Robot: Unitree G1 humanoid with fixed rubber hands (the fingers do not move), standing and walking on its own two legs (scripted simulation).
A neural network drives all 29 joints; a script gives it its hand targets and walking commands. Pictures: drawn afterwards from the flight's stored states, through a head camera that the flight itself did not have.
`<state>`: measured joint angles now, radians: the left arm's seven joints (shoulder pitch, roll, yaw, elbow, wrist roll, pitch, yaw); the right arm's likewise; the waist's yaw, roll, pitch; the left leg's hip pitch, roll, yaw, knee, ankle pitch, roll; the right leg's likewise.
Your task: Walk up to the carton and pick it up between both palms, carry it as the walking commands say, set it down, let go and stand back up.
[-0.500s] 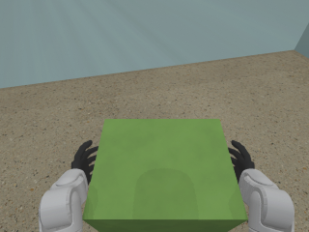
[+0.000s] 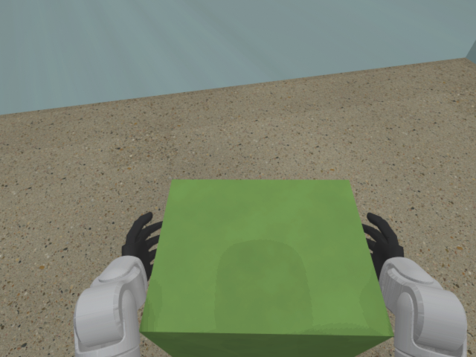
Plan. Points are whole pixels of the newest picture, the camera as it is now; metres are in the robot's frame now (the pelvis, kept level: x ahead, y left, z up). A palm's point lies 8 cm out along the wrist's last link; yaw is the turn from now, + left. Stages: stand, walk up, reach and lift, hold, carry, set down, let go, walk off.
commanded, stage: carry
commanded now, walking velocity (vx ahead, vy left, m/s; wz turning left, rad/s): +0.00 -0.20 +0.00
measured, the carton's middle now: (258, 278) +0.26 -0.01 +0.00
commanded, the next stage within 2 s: none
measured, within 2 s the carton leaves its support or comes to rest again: neither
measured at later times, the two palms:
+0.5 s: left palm (235, 288) +0.21 +0.03 +0.08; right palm out of the picture +0.19 -0.34 +0.08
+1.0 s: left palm (328, 323) +0.16 -0.08 +0.09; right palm out of the picture +0.14 -0.45 +0.10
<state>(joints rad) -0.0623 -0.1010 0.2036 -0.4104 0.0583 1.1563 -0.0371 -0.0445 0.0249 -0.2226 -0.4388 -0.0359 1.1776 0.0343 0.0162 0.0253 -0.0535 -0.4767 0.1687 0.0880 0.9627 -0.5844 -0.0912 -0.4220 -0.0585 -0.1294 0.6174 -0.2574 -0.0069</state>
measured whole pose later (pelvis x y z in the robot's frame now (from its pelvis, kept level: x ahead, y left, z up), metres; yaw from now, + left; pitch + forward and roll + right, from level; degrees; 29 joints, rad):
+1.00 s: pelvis -0.10 -0.26 +0.01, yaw -3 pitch +5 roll -2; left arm -0.08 -0.03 0.20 -0.46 0.01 1.17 -0.03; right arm -0.05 0.09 -0.22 -0.48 -0.07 1.16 0.04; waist 0.01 0.02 -0.07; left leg -0.37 0.22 0.09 0.55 -0.24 -0.10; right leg -0.39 -0.05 -0.09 0.59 -0.35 0.04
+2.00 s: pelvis -0.21 -0.55 +0.01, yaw -2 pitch +4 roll -1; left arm -0.01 -0.06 0.21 -0.48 0.06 1.18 -0.02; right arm -0.05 0.07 -0.21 -0.39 -0.04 1.15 0.04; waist 0.00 -0.04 -0.09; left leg -0.33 0.06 0.14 0.58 -0.32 0.03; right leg -0.51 0.04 -0.12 0.78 -0.37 -0.03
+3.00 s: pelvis -0.33 -0.87 +0.01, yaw -3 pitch +4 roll +0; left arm -0.04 -0.13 0.19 -0.43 0.08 1.14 -0.02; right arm -0.04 0.00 -0.22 -0.44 -0.02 1.17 0.04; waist -0.03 0.04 -0.04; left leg -0.52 0.14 0.07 1.00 -0.55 -0.08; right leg -0.40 -0.06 -0.13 0.55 -0.23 -0.02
